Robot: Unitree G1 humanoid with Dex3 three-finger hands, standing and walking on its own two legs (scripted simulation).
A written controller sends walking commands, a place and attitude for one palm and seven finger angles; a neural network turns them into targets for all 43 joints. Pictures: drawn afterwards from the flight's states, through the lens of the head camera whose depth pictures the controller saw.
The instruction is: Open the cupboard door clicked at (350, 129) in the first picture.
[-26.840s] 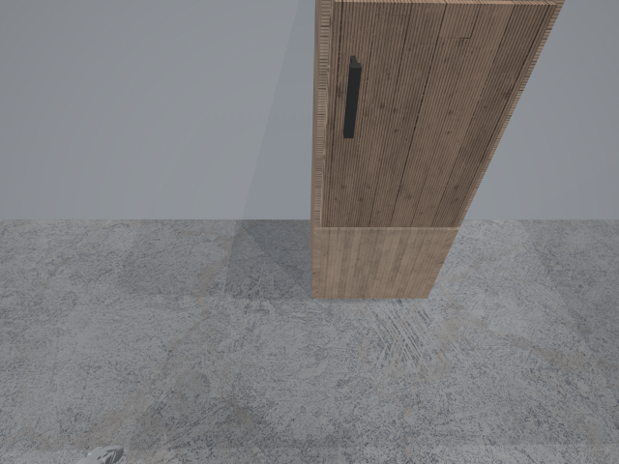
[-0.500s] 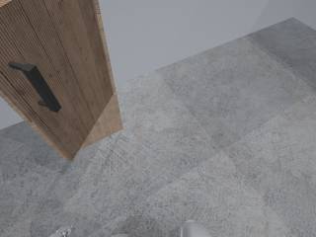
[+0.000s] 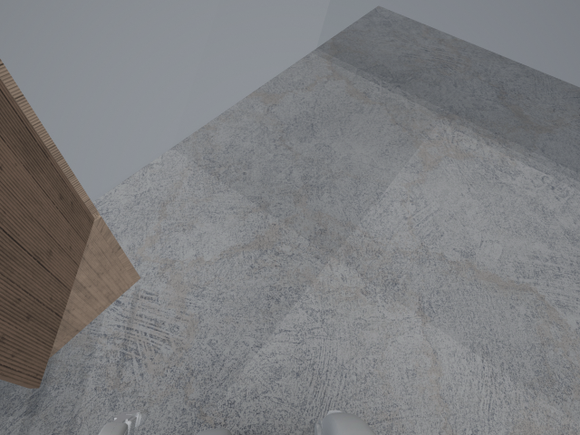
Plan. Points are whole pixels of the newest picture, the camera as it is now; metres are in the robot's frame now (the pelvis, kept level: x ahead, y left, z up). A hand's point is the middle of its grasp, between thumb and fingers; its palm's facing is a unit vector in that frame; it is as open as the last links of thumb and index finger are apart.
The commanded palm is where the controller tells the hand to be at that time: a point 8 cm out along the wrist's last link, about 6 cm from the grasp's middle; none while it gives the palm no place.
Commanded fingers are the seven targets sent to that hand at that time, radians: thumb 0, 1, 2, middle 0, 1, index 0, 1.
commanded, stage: walk to a spot facing it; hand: left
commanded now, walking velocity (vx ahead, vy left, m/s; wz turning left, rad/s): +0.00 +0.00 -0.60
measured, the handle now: out of the picture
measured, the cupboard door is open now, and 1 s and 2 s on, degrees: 40 40 40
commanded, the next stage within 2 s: turn to face it in 1.62 s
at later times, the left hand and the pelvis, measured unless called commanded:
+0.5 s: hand (188, 421) +0.15 +0.15 -0.16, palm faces -0.23 -0.95 -0.19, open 7.4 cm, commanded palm none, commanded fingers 0.00 0.90 0.90 -0.20 -0.30 -0.20 -0.30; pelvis +0.08 -0.03 +0.01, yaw -18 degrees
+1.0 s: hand (338, 227) +0.52 -0.09 -0.15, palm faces -0.62 -0.75 -0.23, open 7.4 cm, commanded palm none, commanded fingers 0.00 0.90 0.90 -0.20 -0.30 -0.20 -0.30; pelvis +0.26 -0.13 -0.01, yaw -35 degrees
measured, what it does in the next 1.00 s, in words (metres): walks ahead, turning right: right foot, then left foot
